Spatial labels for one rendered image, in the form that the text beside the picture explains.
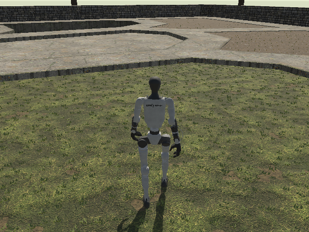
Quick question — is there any left robot forearm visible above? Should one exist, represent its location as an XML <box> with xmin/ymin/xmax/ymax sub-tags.
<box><xmin>131</xmin><ymin>116</ymin><xmax>138</xmax><ymax>133</ymax></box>

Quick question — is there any right robot forearm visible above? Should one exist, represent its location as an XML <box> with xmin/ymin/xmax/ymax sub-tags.
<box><xmin>170</xmin><ymin>118</ymin><xmax>180</xmax><ymax>144</ymax></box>

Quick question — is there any humanoid robot head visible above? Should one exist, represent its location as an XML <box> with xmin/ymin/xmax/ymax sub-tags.
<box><xmin>146</xmin><ymin>76</ymin><xmax>163</xmax><ymax>100</ymax></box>

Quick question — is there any left robot upper arm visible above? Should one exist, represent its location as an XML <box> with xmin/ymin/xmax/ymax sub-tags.
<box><xmin>133</xmin><ymin>97</ymin><xmax>145</xmax><ymax>123</ymax></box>

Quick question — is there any right robot upper arm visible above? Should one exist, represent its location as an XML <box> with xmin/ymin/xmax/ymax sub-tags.
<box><xmin>165</xmin><ymin>97</ymin><xmax>175</xmax><ymax>125</ymax></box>

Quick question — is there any robot torso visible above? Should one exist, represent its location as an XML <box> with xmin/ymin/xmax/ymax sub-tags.
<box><xmin>143</xmin><ymin>95</ymin><xmax>166</xmax><ymax>145</ymax></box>

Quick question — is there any right robot hand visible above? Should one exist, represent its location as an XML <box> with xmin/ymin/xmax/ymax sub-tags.
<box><xmin>169</xmin><ymin>143</ymin><xmax>181</xmax><ymax>158</ymax></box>

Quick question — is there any left robot hand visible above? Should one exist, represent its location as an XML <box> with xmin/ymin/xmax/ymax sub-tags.
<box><xmin>131</xmin><ymin>131</ymin><xmax>142</xmax><ymax>141</ymax></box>

